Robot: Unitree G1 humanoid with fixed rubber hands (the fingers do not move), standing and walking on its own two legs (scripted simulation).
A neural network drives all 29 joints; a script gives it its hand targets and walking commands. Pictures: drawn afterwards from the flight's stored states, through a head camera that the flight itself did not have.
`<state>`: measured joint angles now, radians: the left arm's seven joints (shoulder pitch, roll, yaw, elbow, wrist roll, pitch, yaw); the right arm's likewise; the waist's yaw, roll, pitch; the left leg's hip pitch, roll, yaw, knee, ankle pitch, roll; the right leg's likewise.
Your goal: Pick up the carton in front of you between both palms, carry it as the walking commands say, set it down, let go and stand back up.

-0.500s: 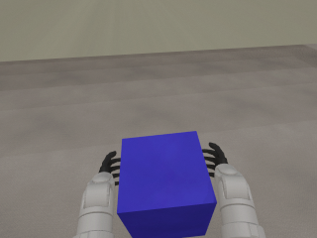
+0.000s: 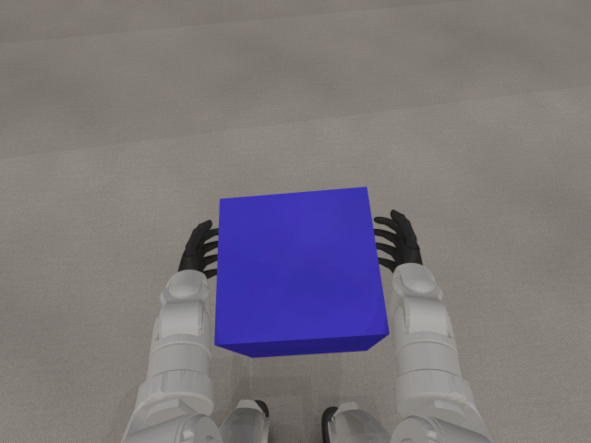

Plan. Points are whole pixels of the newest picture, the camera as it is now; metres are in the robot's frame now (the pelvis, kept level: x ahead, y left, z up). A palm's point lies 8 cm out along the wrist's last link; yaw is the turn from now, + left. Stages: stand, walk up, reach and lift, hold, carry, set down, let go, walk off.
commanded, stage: set down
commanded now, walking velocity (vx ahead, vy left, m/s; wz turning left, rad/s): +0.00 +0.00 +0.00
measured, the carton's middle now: (301, 283) +0.36 +0.00 -0.13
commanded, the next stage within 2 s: none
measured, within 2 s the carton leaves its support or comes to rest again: rests again in 1.74 s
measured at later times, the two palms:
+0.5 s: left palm (217, 272) +0.42 +0.15 -0.23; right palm (373, 272) +0.40 -0.15 -0.21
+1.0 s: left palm (232, 276) +0.46 +0.15 -0.39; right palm (359, 281) +0.44 -0.15 -0.37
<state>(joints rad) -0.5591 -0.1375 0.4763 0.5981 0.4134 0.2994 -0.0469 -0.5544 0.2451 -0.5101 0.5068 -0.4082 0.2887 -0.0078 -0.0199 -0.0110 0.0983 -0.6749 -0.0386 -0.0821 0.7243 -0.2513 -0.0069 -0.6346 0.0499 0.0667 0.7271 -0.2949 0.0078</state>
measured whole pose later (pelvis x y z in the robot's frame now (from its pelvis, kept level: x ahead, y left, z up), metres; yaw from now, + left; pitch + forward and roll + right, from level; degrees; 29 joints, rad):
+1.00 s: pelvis -0.06 +0.01 -0.26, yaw -3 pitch +48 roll -3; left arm -1.18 0.14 0.32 0.85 0.18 0.27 0.04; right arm -1.09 0.06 -0.55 0.63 -0.18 0.25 -0.12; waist -0.03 -0.01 -0.06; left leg -2.13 -0.12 -0.09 1.78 -0.48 -0.04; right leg -2.07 0.14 0.07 1.78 -0.55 0.08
